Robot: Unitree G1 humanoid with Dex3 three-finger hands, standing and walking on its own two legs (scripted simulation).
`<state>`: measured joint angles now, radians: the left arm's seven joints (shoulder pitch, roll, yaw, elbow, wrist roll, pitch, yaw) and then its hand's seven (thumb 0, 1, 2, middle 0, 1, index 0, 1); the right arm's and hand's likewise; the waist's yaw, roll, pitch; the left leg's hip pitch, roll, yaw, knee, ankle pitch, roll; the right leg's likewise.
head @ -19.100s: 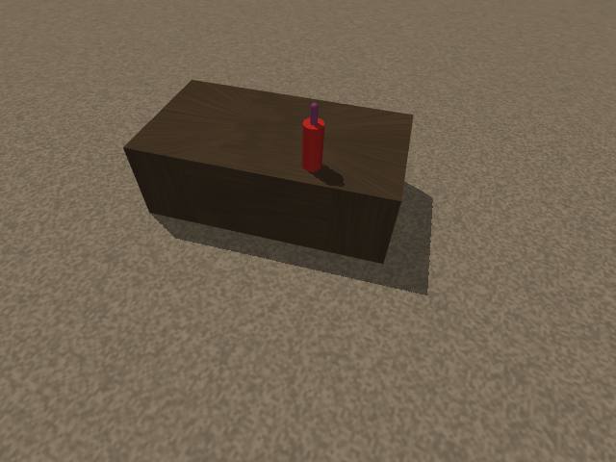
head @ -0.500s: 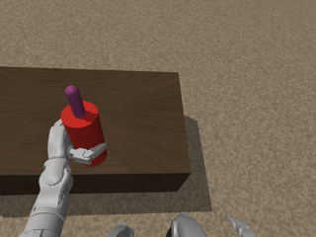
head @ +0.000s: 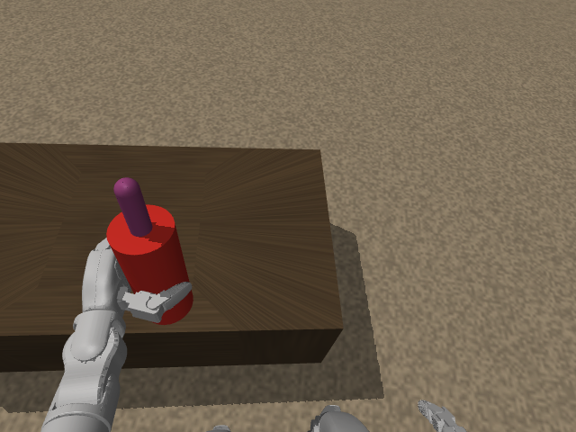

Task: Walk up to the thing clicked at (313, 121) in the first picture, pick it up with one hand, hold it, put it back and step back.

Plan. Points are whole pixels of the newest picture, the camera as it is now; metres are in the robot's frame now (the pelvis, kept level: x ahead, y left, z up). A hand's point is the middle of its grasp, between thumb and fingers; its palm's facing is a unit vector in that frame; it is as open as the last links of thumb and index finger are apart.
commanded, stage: lift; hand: left
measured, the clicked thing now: (150, 254) +0.35 +0.17 +0.05
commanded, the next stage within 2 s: hold in 0.18 s
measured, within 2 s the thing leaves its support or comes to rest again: neither
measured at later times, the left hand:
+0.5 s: hand (149, 273) +0.33 +0.17 +0.04, palm faces +0.08 -1.00 -0.02, open 10.3 cm
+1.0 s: hand (149, 281) +0.31 +0.16 +0.04, palm faces +0.08 -1.00 -0.02, open 10.3 cm
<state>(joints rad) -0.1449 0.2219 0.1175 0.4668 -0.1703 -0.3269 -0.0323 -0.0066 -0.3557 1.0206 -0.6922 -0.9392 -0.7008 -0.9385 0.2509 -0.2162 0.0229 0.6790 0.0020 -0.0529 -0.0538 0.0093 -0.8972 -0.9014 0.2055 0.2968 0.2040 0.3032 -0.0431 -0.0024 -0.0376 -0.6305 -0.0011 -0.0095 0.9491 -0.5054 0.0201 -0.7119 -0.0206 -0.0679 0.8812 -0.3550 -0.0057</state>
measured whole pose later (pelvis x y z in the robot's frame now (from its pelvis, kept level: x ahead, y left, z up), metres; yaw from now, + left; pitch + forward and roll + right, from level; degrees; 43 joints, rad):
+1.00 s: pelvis +0.00 +0.00 +0.02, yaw +0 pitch +6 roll -1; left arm -0.08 0.20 0.09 0.42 -0.17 -0.32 -0.04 -0.01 -0.35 1.02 -0.69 -0.94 -0.70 -0.94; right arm 0.24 -0.21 0.02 0.70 0.00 -0.11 -0.06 0.01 -0.90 -0.90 0.21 0.30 0.20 0.30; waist -0.03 0.00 -0.02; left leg -0.48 -0.01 -0.01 0.84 -0.45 0.02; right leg -0.56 -0.02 -0.07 0.77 -0.31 0.00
